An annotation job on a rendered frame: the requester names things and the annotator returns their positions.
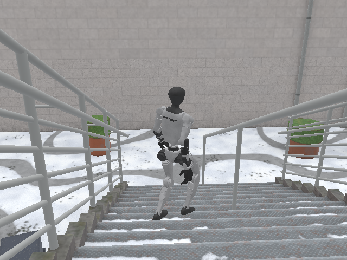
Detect robot right forearm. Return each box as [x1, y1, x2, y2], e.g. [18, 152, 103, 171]
[180, 139, 190, 170]

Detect right robot hand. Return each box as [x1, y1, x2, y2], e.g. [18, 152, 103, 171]
[180, 169, 193, 185]

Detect left robot hand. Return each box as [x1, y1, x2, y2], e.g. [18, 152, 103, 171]
[158, 141, 169, 149]

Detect robot left upper arm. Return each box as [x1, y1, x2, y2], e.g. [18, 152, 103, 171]
[153, 106, 167, 133]

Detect left robot shin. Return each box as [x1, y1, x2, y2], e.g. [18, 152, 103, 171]
[156, 178, 172, 215]

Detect robot left forearm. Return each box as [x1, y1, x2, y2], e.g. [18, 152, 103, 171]
[153, 130, 164, 143]

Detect robot right upper arm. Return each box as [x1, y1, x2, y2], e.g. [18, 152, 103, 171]
[178, 113, 194, 146]

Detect robot right thigh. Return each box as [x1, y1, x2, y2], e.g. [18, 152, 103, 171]
[177, 155, 200, 183]

